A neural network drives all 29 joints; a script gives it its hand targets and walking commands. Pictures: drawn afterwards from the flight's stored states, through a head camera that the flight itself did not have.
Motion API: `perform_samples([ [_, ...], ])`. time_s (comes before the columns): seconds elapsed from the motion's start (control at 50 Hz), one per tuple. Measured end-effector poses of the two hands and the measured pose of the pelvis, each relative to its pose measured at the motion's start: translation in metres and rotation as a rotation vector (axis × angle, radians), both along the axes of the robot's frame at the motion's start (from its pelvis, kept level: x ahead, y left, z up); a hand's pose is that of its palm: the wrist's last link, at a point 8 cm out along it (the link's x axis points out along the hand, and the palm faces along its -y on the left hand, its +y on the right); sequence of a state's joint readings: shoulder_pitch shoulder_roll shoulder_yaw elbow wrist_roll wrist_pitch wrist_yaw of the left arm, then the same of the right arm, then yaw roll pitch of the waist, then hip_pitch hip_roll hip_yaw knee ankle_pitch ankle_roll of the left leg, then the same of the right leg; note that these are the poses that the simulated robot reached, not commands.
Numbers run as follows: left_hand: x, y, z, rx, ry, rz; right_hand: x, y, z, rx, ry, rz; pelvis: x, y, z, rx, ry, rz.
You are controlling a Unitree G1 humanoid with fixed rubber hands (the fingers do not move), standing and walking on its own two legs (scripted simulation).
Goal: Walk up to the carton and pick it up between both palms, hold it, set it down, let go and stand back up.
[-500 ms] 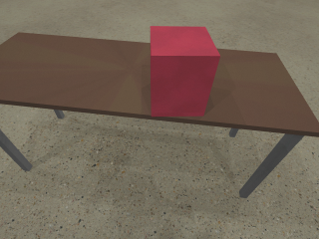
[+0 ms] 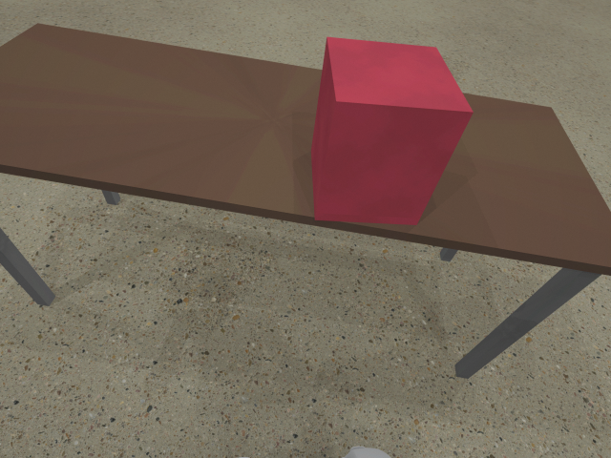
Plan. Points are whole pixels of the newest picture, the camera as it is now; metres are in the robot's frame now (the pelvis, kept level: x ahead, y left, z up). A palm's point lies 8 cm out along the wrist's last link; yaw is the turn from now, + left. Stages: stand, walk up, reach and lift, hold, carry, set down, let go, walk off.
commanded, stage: walk up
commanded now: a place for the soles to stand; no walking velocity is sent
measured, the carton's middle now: (374, 135) +0.65 -0.10 +0.07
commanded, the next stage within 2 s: none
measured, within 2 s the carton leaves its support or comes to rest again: neither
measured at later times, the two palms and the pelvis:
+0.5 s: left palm out of the picture +0.08 +0.27 -0.11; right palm out of the picture +0.07 -0.34 -0.11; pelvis +0.02 -0.03 -0.01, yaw -1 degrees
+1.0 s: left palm out of the picture +0.09 +0.29 -0.12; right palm out of the picture +0.08 -0.31 -0.10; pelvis +0.03 -0.01 -0.01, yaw -2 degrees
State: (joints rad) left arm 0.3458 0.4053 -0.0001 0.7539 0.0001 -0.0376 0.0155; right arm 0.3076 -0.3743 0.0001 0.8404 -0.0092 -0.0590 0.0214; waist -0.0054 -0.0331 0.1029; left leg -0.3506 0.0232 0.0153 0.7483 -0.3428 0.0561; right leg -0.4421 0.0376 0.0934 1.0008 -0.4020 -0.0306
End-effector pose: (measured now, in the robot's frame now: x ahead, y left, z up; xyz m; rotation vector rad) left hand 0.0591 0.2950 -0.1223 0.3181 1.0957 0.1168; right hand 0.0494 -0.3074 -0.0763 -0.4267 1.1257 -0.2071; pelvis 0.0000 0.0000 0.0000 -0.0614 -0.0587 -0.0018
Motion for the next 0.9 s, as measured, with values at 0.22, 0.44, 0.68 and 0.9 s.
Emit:
perform_samples([
  [0.22, -0.007, -0.04, 0.005, 0.064, -0.015, 0.016, 0.011, -0.039, -0.037, 0.071, -0.008, -0.006, 0.003, -0.046, -0.016, 0.049, -0.044, 0.005],
  [0.44, 0.012, -0.036, 0.018, 0.092, -0.007, -0.002, 0.023, -0.042, -0.041, 0.082, 0.012, -0.022, 0.019, -0.044, -0.011, 0.058, -0.032, -0.014],
  [0.68, 0.033, 0.003, 0.0, 0.031, 0.013, -0.018, 0.029, 0.001, -0.024, 0.029, 0.026, -0.029, 0.034, 0.003, -0.01, 0.006, -0.005, -0.026],
  [0.9, 0.034, 0.01, 0.0, 0.043, 0.017, -0.012, 0.032, 0.006, -0.019, 0.019, 0.015, -0.025, 0.034, 0.008, -0.008, 0.0, 0.0, -0.027],
])
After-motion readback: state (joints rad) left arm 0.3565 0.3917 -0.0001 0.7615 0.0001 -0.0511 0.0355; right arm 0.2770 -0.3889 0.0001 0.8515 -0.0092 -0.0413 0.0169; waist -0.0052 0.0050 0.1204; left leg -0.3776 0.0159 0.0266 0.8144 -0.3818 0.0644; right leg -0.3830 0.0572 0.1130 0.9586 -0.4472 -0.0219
